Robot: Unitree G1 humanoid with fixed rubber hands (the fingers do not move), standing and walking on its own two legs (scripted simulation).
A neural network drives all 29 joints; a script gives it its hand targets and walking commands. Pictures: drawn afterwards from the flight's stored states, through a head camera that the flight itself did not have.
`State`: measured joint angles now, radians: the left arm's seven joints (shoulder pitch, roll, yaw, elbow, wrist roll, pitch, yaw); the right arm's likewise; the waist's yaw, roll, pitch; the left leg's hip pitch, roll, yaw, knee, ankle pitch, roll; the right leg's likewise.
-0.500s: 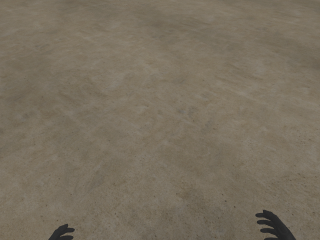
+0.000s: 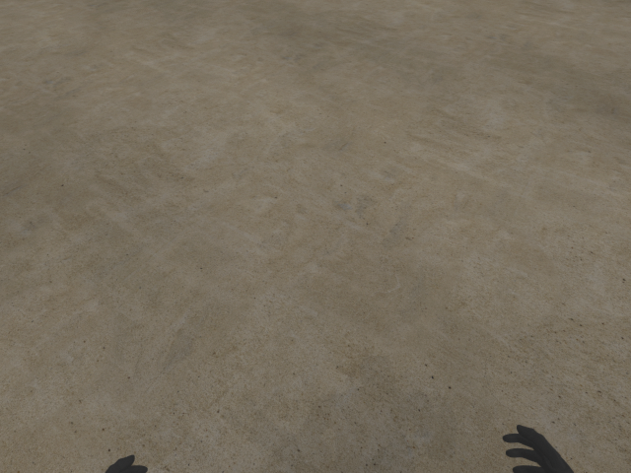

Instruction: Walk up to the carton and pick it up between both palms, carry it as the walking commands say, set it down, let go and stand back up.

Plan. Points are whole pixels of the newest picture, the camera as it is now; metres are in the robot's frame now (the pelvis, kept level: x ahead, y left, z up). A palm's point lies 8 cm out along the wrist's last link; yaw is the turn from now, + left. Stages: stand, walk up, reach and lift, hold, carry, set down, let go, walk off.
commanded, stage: walk up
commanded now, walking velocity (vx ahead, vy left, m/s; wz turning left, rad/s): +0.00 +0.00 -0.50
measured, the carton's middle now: out of the picture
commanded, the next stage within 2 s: none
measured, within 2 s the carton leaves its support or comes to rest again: neither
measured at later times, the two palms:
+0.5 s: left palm out of the picture +0.15 +0.22 -0.08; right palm out of the picture +0.00 -0.33 -0.10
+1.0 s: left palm out of the picture +0.15 +0.15 -0.09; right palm out of the picture -0.09 -0.34 -0.07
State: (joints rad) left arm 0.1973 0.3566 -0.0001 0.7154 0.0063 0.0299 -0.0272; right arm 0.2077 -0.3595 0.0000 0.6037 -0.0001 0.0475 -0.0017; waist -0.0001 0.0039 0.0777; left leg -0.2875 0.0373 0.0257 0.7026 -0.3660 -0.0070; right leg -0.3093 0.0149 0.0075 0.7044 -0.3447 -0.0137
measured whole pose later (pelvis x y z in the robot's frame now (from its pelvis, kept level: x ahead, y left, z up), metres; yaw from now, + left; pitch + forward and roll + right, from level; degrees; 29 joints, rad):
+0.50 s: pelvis -0.03 -0.03 +0.00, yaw -15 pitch -3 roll +2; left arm 0.19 0.35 0.00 0.73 0.01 0.08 -0.04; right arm 0.29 -0.35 0.00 0.60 0.00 0.06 -0.02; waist 0.00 0.01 0.10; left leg -0.18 0.12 0.16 0.64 -0.38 -0.05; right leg -0.30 -0.02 0.08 0.78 -0.34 0.06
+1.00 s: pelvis -0.07 -0.04 +0.02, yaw -27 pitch +0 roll -1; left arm 0.19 0.32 0.00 0.74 0.01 0.07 -0.02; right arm 0.22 -0.33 0.00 0.60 0.00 0.05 -0.02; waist 0.00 0.02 0.11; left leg -0.23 0.05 0.05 0.57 -0.33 0.01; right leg -0.47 0.11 0.15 0.92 -0.39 0.04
